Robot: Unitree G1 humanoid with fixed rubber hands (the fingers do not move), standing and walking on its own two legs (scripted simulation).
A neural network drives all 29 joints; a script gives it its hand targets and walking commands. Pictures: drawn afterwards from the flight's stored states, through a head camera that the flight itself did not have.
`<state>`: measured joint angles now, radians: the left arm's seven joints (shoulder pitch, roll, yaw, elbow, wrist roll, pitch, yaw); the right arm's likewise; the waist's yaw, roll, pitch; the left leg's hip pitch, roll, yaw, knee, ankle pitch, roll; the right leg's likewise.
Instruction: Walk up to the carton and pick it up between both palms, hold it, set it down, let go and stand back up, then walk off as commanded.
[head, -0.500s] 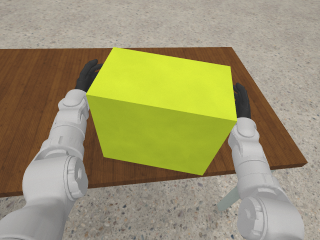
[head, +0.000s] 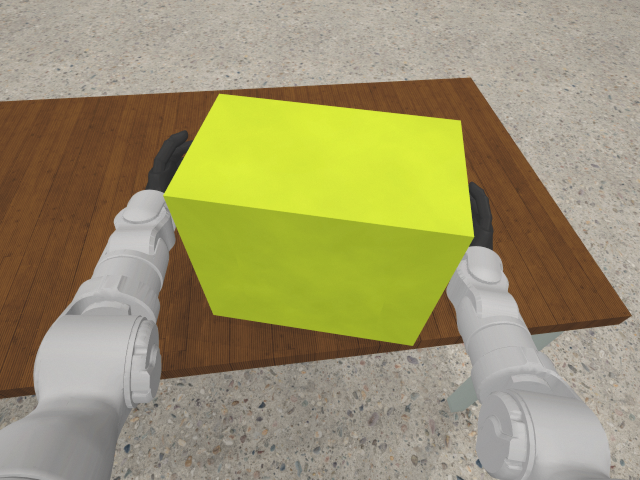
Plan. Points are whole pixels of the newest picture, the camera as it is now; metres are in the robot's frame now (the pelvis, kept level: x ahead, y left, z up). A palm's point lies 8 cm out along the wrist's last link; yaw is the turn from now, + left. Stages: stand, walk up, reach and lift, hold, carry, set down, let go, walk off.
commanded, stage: set down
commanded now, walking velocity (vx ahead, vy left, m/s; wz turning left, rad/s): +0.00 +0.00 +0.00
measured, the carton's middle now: (322, 228) +0.43 +0.01 +0.05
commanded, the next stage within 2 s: none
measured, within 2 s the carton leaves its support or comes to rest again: neither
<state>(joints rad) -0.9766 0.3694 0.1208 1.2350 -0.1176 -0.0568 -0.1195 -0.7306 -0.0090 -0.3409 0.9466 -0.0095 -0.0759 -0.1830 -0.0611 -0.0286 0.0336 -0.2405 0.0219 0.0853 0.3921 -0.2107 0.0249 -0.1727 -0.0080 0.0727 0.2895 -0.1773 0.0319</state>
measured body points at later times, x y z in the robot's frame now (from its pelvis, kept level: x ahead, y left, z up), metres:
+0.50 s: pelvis +0.00 +0.00 +0.00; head +0.05 +0.02 +0.45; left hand +0.46 +0.22 +0.09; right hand +0.40 -0.19 +0.05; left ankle -0.01 +0.09 -0.75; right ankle -0.02 -0.15 -0.75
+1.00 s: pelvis -0.05 +0.00 +0.00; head -0.02 +0.03 +0.45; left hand +0.39 +0.25 +0.10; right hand +0.32 -0.19 +0.05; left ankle -0.01 +0.09 -0.75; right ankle -0.02 -0.15 -0.75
